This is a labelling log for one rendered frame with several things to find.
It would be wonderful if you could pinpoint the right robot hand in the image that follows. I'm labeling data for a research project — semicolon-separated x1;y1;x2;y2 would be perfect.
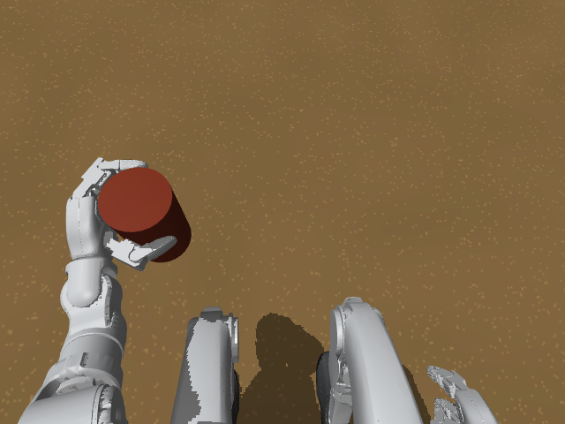
427;366;499;424

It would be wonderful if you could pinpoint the left robot arm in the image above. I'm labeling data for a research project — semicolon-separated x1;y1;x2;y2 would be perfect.
18;256;129;424

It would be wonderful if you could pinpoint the right robot foot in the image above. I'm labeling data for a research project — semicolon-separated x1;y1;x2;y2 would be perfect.
316;351;349;424

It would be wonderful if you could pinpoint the can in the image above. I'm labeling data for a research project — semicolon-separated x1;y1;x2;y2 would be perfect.
98;167;192;262

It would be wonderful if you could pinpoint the left robot hand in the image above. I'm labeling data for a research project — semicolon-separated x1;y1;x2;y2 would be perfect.
66;157;177;271

